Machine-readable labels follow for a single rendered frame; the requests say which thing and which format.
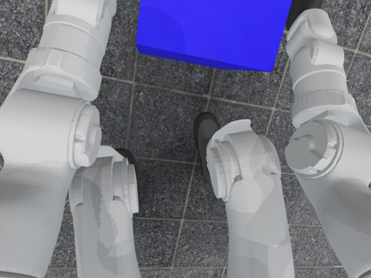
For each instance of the robot right shin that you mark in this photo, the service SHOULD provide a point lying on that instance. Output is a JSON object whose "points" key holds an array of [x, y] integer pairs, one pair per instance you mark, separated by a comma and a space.
{"points": [[244, 125]]}

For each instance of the carton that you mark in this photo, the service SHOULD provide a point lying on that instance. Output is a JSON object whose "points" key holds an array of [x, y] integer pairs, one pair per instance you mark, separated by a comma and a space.
{"points": [[224, 34]]}

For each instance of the right robot upper arm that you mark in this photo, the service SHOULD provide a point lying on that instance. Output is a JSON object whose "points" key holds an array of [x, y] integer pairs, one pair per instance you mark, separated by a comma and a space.
{"points": [[332, 163]]}

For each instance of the left robot upper arm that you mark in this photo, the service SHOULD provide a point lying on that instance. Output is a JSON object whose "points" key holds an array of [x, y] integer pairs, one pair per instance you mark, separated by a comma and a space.
{"points": [[44, 139]]}

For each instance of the right robot hand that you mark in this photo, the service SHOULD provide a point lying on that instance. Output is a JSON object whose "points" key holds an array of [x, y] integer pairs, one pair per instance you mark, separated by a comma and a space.
{"points": [[299, 6]]}

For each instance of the robot right forearm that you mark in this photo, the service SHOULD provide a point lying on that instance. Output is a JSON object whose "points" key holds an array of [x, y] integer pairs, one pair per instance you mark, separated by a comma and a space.
{"points": [[317, 72]]}

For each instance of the robot left forearm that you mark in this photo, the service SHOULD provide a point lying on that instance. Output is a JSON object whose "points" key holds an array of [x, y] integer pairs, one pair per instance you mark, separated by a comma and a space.
{"points": [[73, 43]]}

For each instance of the robot left foot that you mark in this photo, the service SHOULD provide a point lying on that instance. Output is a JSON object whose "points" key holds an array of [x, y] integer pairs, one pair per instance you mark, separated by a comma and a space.
{"points": [[127, 154]]}

